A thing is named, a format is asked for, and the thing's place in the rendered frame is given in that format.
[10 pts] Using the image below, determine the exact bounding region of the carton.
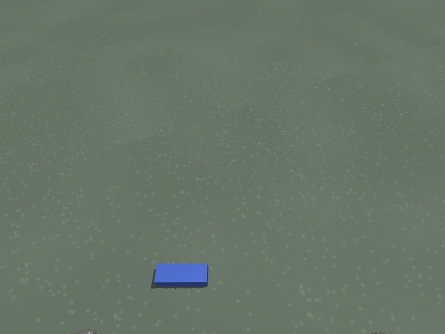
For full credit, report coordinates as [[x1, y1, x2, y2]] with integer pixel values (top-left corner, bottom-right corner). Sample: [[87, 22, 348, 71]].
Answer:
[[154, 264, 208, 287]]

